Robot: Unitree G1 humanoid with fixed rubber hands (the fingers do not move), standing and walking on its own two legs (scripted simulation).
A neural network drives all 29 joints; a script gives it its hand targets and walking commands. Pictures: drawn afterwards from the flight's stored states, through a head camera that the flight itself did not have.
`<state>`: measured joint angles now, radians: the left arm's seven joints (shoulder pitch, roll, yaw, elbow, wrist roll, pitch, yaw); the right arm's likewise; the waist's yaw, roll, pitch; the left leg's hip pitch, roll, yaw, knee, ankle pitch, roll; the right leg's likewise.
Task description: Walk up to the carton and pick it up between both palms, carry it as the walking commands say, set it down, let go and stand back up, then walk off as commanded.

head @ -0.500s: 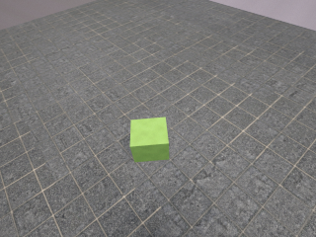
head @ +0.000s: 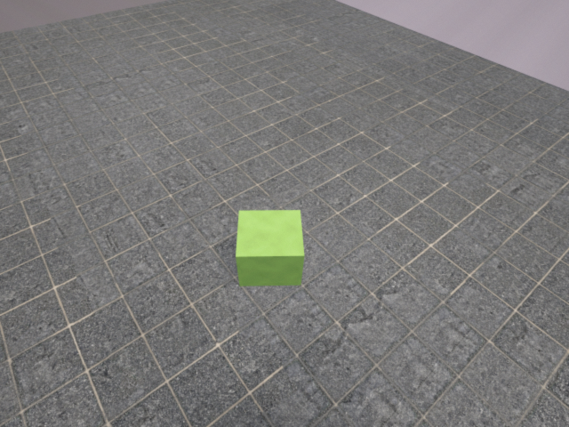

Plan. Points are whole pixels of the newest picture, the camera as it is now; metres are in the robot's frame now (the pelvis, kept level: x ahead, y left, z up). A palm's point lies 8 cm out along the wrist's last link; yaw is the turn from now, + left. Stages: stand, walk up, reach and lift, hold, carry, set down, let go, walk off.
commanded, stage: stand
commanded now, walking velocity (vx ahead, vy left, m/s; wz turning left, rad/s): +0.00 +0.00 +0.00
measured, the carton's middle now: (270, 248) +0.89 +0.04 -0.67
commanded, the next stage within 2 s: none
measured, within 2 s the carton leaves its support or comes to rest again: neither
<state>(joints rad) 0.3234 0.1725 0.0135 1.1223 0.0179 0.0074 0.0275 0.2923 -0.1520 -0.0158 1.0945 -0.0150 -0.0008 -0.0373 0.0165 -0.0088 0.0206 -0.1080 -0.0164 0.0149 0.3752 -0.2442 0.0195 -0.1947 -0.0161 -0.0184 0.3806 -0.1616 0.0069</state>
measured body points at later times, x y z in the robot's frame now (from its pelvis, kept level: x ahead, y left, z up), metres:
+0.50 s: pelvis +0.01 +0.00 +0.00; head +0.02 +0.01 +0.45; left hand -0.01 +0.22 -0.17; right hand -0.02 -0.21 -0.16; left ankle -0.02 +0.11 -0.74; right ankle +0.03 -0.12 -0.74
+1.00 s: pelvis +0.02 +0.01 +0.00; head +0.03 +0.01 +0.45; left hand -0.01 +0.22 -0.17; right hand -0.02 -0.21 -0.16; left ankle -0.02 +0.11 -0.74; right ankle +0.03 -0.12 -0.74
